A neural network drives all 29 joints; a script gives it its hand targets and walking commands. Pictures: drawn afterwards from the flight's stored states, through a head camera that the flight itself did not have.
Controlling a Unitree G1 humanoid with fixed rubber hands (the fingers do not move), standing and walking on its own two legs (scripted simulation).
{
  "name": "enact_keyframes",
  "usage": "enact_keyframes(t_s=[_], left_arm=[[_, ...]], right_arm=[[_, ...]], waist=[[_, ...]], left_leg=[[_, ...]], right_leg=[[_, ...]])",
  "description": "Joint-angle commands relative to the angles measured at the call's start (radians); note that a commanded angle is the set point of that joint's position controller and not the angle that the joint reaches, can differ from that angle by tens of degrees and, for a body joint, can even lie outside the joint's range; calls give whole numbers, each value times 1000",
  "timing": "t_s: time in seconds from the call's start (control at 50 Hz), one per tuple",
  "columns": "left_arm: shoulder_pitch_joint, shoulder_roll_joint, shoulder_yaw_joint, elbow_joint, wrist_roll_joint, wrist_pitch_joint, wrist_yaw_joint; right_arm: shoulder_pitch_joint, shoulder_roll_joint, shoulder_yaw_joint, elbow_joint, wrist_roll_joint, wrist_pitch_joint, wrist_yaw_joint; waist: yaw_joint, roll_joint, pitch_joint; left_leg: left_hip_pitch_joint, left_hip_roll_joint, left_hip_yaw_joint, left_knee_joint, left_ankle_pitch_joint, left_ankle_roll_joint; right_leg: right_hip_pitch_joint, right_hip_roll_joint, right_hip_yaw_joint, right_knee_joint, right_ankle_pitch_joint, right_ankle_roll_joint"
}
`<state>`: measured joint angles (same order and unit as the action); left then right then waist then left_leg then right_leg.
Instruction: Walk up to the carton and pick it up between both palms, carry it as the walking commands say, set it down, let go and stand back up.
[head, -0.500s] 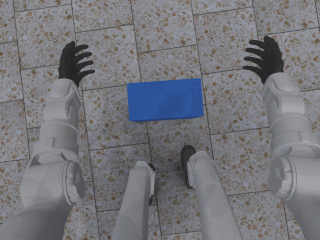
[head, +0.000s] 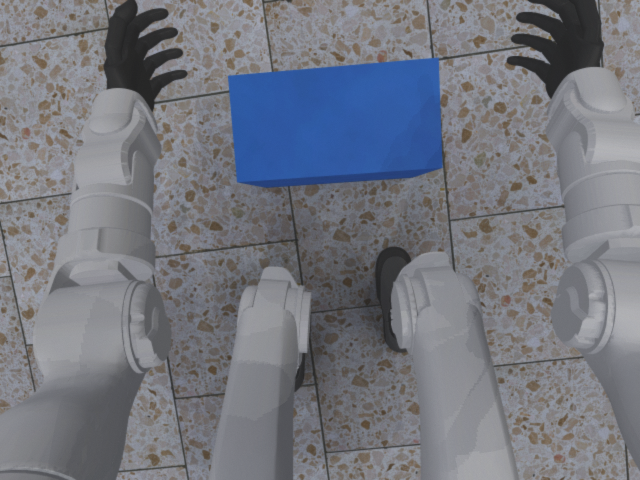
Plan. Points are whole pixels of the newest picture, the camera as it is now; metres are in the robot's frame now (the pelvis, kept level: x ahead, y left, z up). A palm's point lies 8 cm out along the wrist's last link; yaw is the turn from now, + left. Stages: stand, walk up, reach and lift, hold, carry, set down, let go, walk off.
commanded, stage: reach and lift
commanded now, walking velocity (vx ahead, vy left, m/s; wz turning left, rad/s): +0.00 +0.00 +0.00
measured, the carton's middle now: (335, 135) +0.49 -0.02 -0.36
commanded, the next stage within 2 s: none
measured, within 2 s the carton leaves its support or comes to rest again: neither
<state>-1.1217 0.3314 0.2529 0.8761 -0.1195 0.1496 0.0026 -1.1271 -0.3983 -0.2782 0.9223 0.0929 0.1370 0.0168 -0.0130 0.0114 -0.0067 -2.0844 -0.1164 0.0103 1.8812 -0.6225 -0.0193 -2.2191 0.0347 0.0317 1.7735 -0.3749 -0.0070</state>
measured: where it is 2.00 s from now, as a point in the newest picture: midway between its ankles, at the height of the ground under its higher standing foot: (344, 337)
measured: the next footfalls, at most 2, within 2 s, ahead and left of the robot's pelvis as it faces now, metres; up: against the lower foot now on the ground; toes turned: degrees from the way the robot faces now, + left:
none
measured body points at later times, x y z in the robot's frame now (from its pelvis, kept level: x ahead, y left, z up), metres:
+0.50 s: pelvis +0.00 +0.00 -0.09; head +0.36 -0.01 +0.17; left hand +0.52 +0.18 -0.27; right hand +0.50 -0.26 -0.28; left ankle +0.08 +0.11 -0.43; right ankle +0.14 -0.11 -0.43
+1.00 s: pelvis -0.02 +0.00 -0.10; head +0.35 -0.01 +0.16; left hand +0.52 +0.17 -0.28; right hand +0.50 -0.25 -0.29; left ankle +0.08 +0.11 -0.43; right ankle +0.14 -0.11 -0.43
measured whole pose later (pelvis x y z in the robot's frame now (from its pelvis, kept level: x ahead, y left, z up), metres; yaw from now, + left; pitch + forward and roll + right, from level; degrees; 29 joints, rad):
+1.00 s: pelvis -0.02 +0.00 -0.10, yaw +2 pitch +36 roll +1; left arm -1.31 0.35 0.07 1.02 -0.20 0.08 0.08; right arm -1.33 -0.45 -0.18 1.20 0.22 0.00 -0.04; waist -0.04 0.02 0.34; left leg -2.23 -0.12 0.04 2.25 -0.65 0.00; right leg -2.35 -0.04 0.00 2.13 -0.41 -0.03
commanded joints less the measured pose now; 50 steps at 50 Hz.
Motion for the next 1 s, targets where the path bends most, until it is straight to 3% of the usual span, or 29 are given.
enact_keyframes(t_s=[0.0, 0.3, 0.42, 0.54, 0.64, 0.98], left_arm=[[-210, 152, 11, -94, -10, -22, 4], [-247, 175, -52, -72, -47, -55, 35], [-291, 147, -83, -28, -36, -75, 44], [-344, 145, -133, -17, -55, -87, 63], [-359, 153, -138, -30, -55, -86, 77], [-409, 120, -170, 66, -80, -86, 85]], right_arm=[[-222, -140, -7, -97, 0, -23, -16], [-266, -166, 33, -55, 52, -76, -44], [-297, -183, 26, 37, 75, -117, -34], [-327, -207, 23, 123, 105, -149, -34], [-354, -215, 38, 148, 126, -152, -36], [-421, -200, 93, 199, 135, -159, -61]], waist=[[-3, -62, -1010], [-20, -51, -959], [-36, 31, -835], [-63, 68, -795], [-61, 65, -792], [-70, 33, -729]], left_leg=[[122, 64, 37, -177, 134, -6], [66, 79, 27, 25, 154, 5], [79, 90, 16, 72, 183, -2], [138, 99, -8, 101, 204, -4], [157, 97, -15, 106, 228, -2], [110, 90, -15, 90, 137, 5]], right_leg=[[908, -40, -10, 10, 182, 37], [828, -66, -5, 241, 261, 27], [704, -75, 2, 292, 279, 15], [612, -86, -8, 326, 256, 9], [625, -87, -9, 343, 271, 7], [635, -85, 3, 305, 200, 4]])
